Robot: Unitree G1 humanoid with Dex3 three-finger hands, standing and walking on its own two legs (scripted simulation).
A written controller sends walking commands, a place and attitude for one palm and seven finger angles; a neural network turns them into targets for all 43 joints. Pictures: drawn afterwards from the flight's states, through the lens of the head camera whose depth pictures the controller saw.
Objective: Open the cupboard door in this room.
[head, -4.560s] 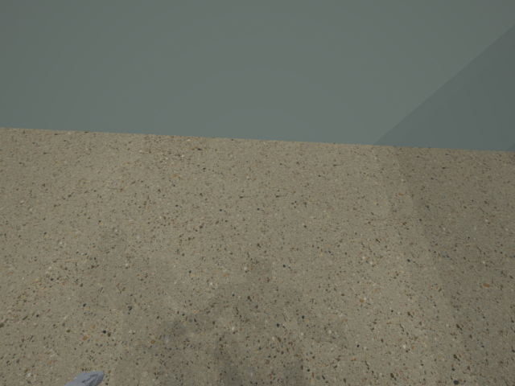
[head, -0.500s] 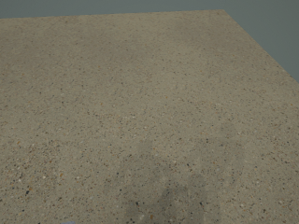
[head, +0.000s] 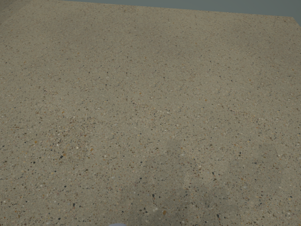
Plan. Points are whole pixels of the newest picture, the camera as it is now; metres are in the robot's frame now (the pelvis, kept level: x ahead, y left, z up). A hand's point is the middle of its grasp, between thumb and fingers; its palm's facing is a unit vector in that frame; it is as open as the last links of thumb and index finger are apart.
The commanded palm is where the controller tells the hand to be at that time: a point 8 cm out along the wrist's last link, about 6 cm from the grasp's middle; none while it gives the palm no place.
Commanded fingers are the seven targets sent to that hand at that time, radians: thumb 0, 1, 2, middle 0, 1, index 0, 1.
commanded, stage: turn or walk to find it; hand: left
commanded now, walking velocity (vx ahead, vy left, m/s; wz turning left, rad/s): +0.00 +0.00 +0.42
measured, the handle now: out of the picture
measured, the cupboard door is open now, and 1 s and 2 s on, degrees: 0 0 0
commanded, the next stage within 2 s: none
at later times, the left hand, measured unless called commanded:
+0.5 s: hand out of the picture +0.06 +0.22 -0.15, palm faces +0.20 -0.94 -0.27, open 7.4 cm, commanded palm none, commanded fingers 0.00 0.90 0.90 -0.20 -0.30 -0.20 -0.30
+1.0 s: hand out of the picture -0.11 +0.19 -0.17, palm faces +0.47 -0.85 -0.25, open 7.4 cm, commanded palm none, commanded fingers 0.00 0.90 0.90 -0.20 -0.30 -0.20 -0.30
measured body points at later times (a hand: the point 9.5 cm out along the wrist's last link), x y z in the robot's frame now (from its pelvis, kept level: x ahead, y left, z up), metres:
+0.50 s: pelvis -0.01 +0.00 +0.00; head +0.02 -0.01 +0.45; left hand +0.05 +0.27 -0.13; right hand +0.09 -0.23 -0.16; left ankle -0.01 +0.12 -0.73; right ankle +0.01 -0.11 -0.72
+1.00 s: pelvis -0.05 -0.01 +0.00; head -0.02 +0.01 +0.45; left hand -0.14 +0.23 -0.15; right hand +0.14 -0.21 -0.15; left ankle -0.11 +0.10 -0.73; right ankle +0.01 -0.10 -0.73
